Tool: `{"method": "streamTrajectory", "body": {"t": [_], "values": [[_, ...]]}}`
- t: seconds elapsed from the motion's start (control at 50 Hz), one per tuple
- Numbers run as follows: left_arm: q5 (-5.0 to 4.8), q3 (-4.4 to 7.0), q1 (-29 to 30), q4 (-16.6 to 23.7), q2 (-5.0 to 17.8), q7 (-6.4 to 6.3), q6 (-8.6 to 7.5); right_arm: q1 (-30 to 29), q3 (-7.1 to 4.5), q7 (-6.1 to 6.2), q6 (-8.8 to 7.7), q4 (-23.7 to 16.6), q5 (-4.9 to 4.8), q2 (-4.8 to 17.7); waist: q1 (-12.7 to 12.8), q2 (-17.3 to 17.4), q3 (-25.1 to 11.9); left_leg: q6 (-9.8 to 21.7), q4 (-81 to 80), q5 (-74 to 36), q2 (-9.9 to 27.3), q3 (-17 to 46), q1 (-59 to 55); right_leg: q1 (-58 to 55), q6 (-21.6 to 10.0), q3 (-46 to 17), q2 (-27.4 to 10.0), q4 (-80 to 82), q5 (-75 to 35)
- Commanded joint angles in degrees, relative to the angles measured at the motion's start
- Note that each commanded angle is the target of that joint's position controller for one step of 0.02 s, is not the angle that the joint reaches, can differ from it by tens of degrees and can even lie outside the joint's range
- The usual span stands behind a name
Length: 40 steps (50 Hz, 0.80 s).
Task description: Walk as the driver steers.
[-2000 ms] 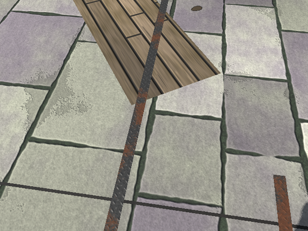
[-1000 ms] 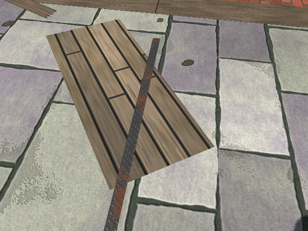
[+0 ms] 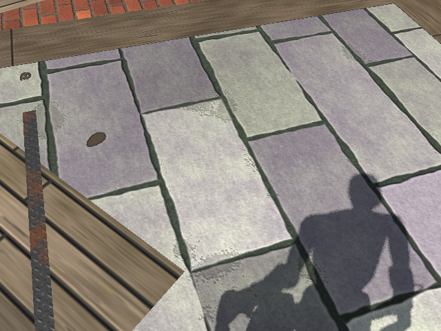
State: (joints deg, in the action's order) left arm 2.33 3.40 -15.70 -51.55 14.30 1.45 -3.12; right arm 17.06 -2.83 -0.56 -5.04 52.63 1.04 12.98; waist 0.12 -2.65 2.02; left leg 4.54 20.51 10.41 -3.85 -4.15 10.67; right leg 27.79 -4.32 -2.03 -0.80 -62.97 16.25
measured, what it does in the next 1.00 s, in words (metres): walks ahead, turning left: right foot, then left foot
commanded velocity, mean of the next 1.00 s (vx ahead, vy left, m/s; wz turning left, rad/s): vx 0.46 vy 0.00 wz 0.25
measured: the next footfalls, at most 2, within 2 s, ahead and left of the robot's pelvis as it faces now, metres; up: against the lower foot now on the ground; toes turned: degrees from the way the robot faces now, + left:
right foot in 0.32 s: +0.34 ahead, -0.12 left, +0.00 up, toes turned -3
left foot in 0.86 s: +0.60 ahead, +0.11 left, +0.00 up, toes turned +24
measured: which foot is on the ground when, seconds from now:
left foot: down 0.00-0.32, up 0.34-0.84, down 0.86-1.00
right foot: up 0.00-0.30, down 0.32-0.88, up 0.90-1.00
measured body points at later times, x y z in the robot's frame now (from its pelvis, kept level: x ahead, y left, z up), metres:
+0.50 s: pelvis +0.27 -0.05 +0.00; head +0.30 -0.06 +0.45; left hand +0.34 +0.21 -0.13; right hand +0.31 -0.30 -0.15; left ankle +0.23 +0.09 -0.66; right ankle +0.30 -0.11 -0.74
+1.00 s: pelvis +0.51 +0.02 -0.01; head +0.55 +0.04 +0.43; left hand +0.49 +0.28 -0.16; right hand +0.71 -0.19 -0.14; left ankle +0.56 +0.07 -0.74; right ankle +0.46 -0.14 -0.63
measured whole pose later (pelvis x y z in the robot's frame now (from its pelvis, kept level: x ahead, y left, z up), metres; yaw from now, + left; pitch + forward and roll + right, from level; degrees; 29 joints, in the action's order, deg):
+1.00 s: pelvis +0.51 +0.02 -0.01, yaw +20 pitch +0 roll +0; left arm 1.1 2.5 -13.3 -50.8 12.7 -1.4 -3.1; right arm 9.1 -4.0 -0.2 -1.2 48.7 0.1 14.9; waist 0.7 -0.3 5.9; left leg 7.9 29.1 9.7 -6.4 -3.9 19.9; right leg 23.9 1.1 1.3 -3.3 -73.3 23.6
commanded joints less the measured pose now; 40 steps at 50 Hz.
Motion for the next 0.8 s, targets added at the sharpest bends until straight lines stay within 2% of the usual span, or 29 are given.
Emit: {"method": "streamTrajectory", "body": {"t": [0.02,0.06,0.12,0.18,0.22,0.26,0.28,0.3,0.32,0.34,0.36,0.38,0.4,0.42,0.44,0.48,0.54,0.6,0.64,0.72,0.76,0.8], "values": [[0.33,0.00,-0.67,2.75,1.65,0.72,0.45,2.91,-0.78,-0.06,-1.56,-1.07,-0.48,5.48,1.19,6.36,0.97,8.51,-13.36,-10.66,15.99,14.15,-2.88,7.74,1.40,0.53,-3.75,3.31,-4.16],[0.16,-0.48,5.37,4.71,1.25,0.99,0.43,4.72,-0.61,-0.06,-1.37,-0.25,-0.58,5.30,0.13,6.06,2.24,8.01,-14.17,-13.11,14.56,11.30,-3.64,9.87,2.44,2.31,-4.45,9.85,-8.27],[-0.39,-1.46,12.67,6.85,-0.10,1.30,0.24,7.29,-0.51,-0.05,-1.33,0.81,-0.73,5.67,-1.55,6.50,2.63,6.51,-13.65,-18.36,12.85,7.60,-3.58,6.32,2.96,4.86,-3.40,20.81,-14.30],[-0.77,-1.63,17.16,8.09,0.56,1.07,0.15,10.03,-0.57,0.23,-1.15,1.93,-0.56,6.62,-2.89,6.61,2.73,6.08,-12.27,-21.66,14.19,7.39,-7.27,4.02,2.42,5.99,-2.12,26.83,-15.57],[-0.75,-1.41,18.57,8.76,1.37,0.77,-0.01,10.93,-0.60,0.56,-0.82,2.67,-0.26,7.03,-2.83,6.72,3.04,5.86,-10.31,-25.13,15.89,7.86,-11.18,3.61,1.28,5.85,-1.58,29.21,-13.15],[-0.55,-0.96,16.59,8.32,2.26,0.34,-0.37,10.33,-0.72,0.93,-0.43,3.08,-0.02,7.70,-1.27,7.11,2.02,5.04,-5.35,-34.69,16.60,7.28,-13.97,-0.68,-0.39,6.34,0.20,31.88,-8.68],[-0.39,-0.48,12.07,6.81,3.02,-0.02,-0.68,9.94,-0.81,1.05,-0.18,3.26,0.03,8.14,0.74,7.25,-0.35,4.34,0.43,-41.50,16.11,6.51,-14.52,-6.52,-1.45,6.96,1.96,33.87,-7.12],[0.03,0.24,3.50,3.79,4.17,-0.53,-1.23,9.50,-0.68,1.03,0.15,3.33,-0.14,7.92,4.41,5.63,-4.82,3.26,10.45,-42.82,14.04,4.41,-12.16,-17.29,-2.98,7.55,3.20,37.43,-8.59],[1.28,1.38,-6.52,1.46,7.73,-1.24,-1.81,8.87,-0.14,0.98,0.13,1.93,-0.55,6.61,8.12,2.78,-11.14,2.16,24.58,-29.57,11.93,2.82,-1.88,-32.02,-5.79,-1.20,-5.12,37.71,-5.45],[2.24,2.91,-11.60,1.03,13.72,-1.62,-1.68,14.47,1.39,0.48,0.14,-0.01,-2.78,-0.26,6.50,-10.40,-19.04,-0.73,46.71,6.58,2.71,-1.35,19.20,-48.97,-12.85,-28.02,-23.24,41.51,-0.59],[-0.22,2.72,-9.52,1.14,11.50,-1.22,-0.87,12.92,-0.35,1.03,0.53,1.16,-1.36,5.87,6.39,-4.44,-18.21,0.29,52.96,18.49,1.96,5.61,24.11,-44.53,-13.31,-35.21,-24.11,46.31,-0.10],[-0.97,1.75,-3.34,1.68,8.30,-1.05,-0.81,8.31,-0.83,0.91,0.60,0.02,-1.02,6.30,3.69,-1.65,-9.07,0.85,52.85,13.51,5.10,7.45,25.88,-36.18,-11.12,-24.99,-21.18,47.48,0.35],[-0.96,0.91,0.37,2.07,4.97,-0.81,-1.30,6.28,-0.49,0.57,0.43,-0.23,-1.01,4.88,2.34,-0.20,-4.34,0.86,49.76,9.49,7.17,7.53,24.33,-28.62,-9.07,-18.10,-18.57,50.19,-3.34],[-0.88,0.47,1.98,1.92,3.31,-0.92,-1.76,5.73,-0.61,0.34,0.98,0.18,-0.59,4.14,0.94,-0.47,-1.86,0.70,47.07,7.62,8.40,7.42,22.22,-24.06,-6.61,-12.74,-15.98,51.97,-5.44],[-1.15,0.11,2.24,1.21,2.23,-1.23,-2.14,6.68,-0.62,-0.08,1.84,0.58,0.35,3.58,-0.49,-1.66,-0.50,0.12,45.30,6.51,9.12,7.29,19.93,-20.48,-4.97,-8.58,-13.99,53.41,-7.99],[-1.26,0.11,0.29,0.09,2.40,-1.40,-3.24,6.86,-0.70,-0.88,3.15,0.73,0.71,2.42,-1.42,-1.40,-0.59,-0.49,45.02,4.49,8.96,6.73,19.00,-19.12,-4.51,-4.24,-13.17,54.79,-13.14],[-1.50,0.43,-2.12,-1.12,3.51,-1.58,-4.05,1.37,-0.96,-1.48,4.02,-1.23,0.58,2.30,-1.48,-0.82,1.24,-1.29,42.83,-1.14,9.87,6.16,25.04,-20.55,-4.30,1.29,-12.61,56.49,-16.78],[-1.33,0.14,-4.51,-2.10,2.96,-1.79,-4.00,-4.80,-0.83,-1.81,4.07,-3.54,0.44,2.11,-0.57,-0.63,2.82,-1.87,36.40,-6.99,9.76,5.01,28.86,-22.29,-3.91,5.77,-11.67,56.67,-20.44],[-1.35,0.00,-5.34,-2.52,3.14,-2.00,-3.96,-8.70,-0.36,-2.08,3.88,-4.96,0.44,1.43,0.10,-0.61,3.49,-1.88,29.45,-10.36,9.18,3.10,28.02,-23.16,-3.40,8.65,-11.11,56.18,-23.33],[-1.23,0.09,-9.54,-4.25,4.39,-2.81,-3.50,-15.88,0.39,-2.61,3.72,-8.08,0.76,1.07,2.24,-0.59,4.62,-0.05,19.53,-10.56,7.84,-1.61,26.79,-29.24,-3.04,12.05,-12.99,54.37,-30.04],[-1.03,0.20,-10.35,-4.85,5.08,-3.20,-2.91,-16.71,0.28,-2.72,3.65,-8.98,0.91,1.56,1.91,-0.90,4.42,1.72,16.83,-6.73,6.41,-3.22,25.37,-33.03,-2.71,13.67,-13.97,51.09,-37.92],[-0.86,0.50,-9.18,-4.76,6.43,-3.66,-2.27,-13.65,-0.16,-2.38,3.67,-8.49,1.17,2.35,-0.07,-2.27,2.42,3.93,15.69,-1.35,2.86,-5.64,20.13,-35.17,-2.09,15.74,-14.19,43.13,-56.64]]}}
